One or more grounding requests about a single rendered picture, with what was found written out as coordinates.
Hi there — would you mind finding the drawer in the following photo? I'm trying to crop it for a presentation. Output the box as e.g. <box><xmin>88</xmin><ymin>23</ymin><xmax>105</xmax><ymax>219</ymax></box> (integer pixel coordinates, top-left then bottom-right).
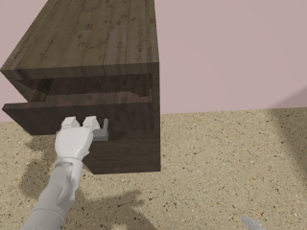
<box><xmin>2</xmin><ymin>73</ymin><xmax>154</xmax><ymax>136</ymax></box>

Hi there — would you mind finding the cabinet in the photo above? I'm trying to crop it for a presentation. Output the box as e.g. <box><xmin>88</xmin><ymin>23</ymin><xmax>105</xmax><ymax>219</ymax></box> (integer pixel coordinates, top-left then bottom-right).
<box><xmin>0</xmin><ymin>0</ymin><xmax>161</xmax><ymax>175</ymax></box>

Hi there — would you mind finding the handle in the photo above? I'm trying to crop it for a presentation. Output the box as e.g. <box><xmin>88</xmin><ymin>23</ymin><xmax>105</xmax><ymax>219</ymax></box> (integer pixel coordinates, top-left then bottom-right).
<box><xmin>54</xmin><ymin>119</ymin><xmax>108</xmax><ymax>142</ymax></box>

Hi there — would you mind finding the robot left hand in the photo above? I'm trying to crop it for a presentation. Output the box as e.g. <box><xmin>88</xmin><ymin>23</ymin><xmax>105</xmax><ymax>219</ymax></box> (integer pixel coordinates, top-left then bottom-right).
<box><xmin>55</xmin><ymin>116</ymin><xmax>100</xmax><ymax>161</ymax></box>

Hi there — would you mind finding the robot right hand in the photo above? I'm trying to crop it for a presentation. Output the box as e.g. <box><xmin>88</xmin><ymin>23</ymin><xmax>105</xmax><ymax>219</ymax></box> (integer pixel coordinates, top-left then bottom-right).
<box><xmin>241</xmin><ymin>216</ymin><xmax>267</xmax><ymax>230</ymax></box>

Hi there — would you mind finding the robot left forearm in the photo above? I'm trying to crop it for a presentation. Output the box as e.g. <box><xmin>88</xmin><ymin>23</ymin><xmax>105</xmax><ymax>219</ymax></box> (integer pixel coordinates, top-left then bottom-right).
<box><xmin>18</xmin><ymin>157</ymin><xmax>83</xmax><ymax>230</ymax></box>

